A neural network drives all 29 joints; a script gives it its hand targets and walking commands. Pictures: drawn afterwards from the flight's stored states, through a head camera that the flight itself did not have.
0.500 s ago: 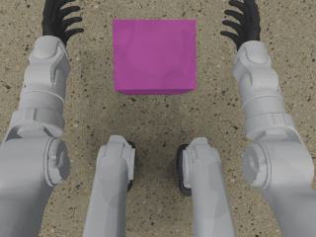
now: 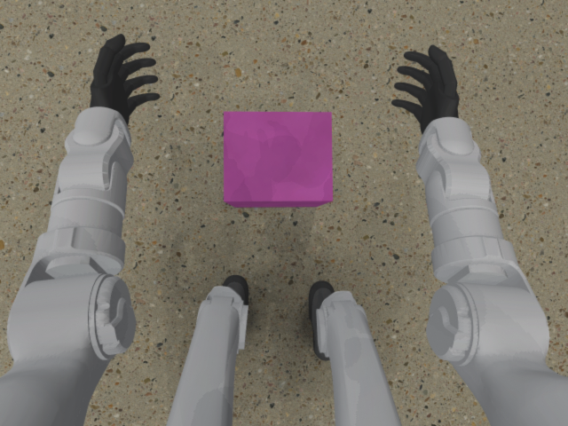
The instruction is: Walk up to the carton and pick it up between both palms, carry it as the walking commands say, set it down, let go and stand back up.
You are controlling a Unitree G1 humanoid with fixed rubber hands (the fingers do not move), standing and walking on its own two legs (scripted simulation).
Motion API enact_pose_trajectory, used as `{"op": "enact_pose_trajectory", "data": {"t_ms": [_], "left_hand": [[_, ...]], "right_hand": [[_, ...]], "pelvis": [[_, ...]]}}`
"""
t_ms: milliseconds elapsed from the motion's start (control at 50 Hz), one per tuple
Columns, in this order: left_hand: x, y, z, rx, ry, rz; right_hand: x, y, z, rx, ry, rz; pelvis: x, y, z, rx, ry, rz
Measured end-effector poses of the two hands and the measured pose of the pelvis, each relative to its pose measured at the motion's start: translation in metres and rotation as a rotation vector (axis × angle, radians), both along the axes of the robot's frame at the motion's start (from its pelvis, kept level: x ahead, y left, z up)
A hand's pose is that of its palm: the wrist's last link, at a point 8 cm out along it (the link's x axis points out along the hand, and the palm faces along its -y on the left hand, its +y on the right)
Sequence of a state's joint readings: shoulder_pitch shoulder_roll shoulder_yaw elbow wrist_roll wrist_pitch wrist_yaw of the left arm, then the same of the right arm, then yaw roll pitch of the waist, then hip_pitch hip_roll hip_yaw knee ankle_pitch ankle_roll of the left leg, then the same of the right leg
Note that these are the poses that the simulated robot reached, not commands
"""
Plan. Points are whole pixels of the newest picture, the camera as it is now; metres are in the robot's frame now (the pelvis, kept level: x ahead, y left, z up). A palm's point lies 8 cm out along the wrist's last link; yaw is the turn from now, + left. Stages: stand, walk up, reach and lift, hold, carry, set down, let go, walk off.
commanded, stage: set down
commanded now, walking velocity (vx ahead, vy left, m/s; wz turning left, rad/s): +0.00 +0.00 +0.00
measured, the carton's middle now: (276, 166) +0.50 +0.02 -0.51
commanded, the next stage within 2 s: let go in 0.20 s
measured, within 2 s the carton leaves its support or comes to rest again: neither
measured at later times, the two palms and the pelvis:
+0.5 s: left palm (80, 151) +0.43 +0.23 -0.05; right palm (477, 160) +0.44 -0.19 -0.05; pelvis +0.04 +0.00 +0.08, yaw +1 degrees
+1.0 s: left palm out of the picture +0.27 +0.22 +0.07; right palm out of the picture +0.28 -0.23 +0.07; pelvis +0.10 -0.01 +0.15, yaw +1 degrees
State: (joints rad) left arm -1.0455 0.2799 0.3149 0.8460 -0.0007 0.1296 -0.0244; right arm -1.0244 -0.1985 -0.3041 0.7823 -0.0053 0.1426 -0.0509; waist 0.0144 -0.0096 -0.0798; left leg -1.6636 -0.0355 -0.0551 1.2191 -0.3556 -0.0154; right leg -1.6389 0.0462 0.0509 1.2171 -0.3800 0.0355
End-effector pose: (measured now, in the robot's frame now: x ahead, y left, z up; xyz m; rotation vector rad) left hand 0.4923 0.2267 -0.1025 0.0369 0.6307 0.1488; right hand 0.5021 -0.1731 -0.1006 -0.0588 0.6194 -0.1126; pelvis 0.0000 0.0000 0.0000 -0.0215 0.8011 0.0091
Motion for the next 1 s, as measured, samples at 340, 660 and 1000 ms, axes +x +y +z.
{"op": "enact_pose_trajectory", "data": {"t_ms": [340,660,1000], "left_hand": [[-0.014,-0.004,0.036,0.044,0.052,-0.027],[-0.119,0.013,0.105,0.101,0.143,-0.086],[-0.22,-0.002,0.172,0.088,0.164,-0.083]], "right_hand": [[-0.013,-0.005,0.036,-0.055,0.051,0.036],[-0.113,-0.038,0.105,-0.096,0.136,0.088],[-0.219,-0.061,0.171,-0.091,0.17,0.071]], "pelvis": [[0.019,0.001,0.051,0.002,-0.025,0.001],[0.058,-0.002,0.105,0.017,-0.256,0.016],[0.096,-0.007,0.148,0.026,-0.643,0.002]]}}
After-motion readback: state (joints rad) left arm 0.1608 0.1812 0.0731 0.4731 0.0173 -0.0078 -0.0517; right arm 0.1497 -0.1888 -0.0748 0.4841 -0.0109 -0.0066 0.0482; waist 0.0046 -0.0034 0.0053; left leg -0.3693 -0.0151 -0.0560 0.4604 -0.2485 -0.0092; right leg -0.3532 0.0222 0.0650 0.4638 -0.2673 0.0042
